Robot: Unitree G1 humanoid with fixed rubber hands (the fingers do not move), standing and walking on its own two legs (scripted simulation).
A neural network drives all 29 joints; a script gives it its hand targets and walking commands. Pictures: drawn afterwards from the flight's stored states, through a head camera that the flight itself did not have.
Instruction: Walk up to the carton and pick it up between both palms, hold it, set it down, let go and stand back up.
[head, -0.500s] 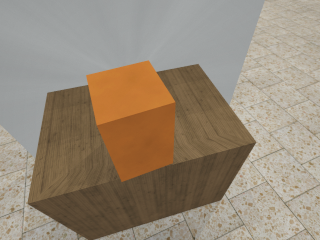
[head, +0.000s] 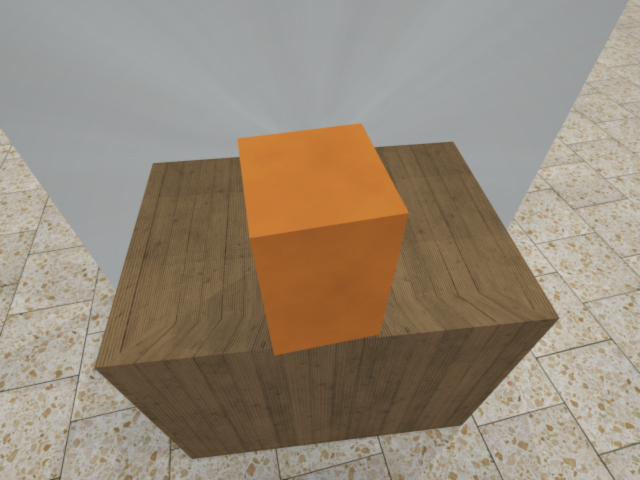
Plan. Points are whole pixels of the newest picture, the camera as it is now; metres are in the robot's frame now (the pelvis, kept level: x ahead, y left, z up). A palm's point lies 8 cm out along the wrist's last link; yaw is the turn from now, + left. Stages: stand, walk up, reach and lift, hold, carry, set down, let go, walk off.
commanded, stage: walk up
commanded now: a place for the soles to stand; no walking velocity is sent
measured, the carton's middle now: (315, 245) +0.45 +0.02 +0.02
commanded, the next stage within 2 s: reach and lift in 1.94 s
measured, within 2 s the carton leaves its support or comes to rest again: neither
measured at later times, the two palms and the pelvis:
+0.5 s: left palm out of the picture +0.04 +0.27 -0.14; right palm out of the picture +0.08 -0.26 -0.12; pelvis +0.00 +0.00 -0.01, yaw +7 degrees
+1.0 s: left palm out of the picture +0.01 +0.28 -0.14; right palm out of the picture +0.10 -0.24 -0.12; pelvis +0.01 +0.00 +0.00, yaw +12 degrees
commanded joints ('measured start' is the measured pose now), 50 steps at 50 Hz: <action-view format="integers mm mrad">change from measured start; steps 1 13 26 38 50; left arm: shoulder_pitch -41 -11 -61 -44 56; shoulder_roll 131 111 113 145 125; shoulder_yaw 34 31 40 38 43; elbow -61 -66 -93 -66 -36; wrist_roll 2 8 13 1 10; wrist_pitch -5 7 33 5 49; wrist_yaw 3 -2 -15 -5 -8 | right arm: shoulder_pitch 71 28 67 74 39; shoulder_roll -120 -150 -153 -102 -190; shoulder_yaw -29 -38 -44 -18 -44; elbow -48 -99 -132 -91 -114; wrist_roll -2 6 5 -5 1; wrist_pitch -12 -9 -14 -6 -18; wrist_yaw -9 -14 -14 -19 -52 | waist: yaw -16 16 2 -17 18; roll -35 50 61 -70 125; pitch -14 -45 32 13 -25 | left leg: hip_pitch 1 -77 -94 -30 -37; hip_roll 69 80 64 -10 159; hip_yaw -103 -228 -252 -184 -540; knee -28 -101 -67 -12 -219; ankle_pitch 133 117 143 56 63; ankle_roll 36 56 63 13 128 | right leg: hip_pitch -14 83 22 24 28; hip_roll -126 -77 -93 -182 17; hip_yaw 139 52 -19 143 80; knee -129 -51 -3 -204 54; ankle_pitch -30 -65 -110 -61 -166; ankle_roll -91 -68 -75 -113 -21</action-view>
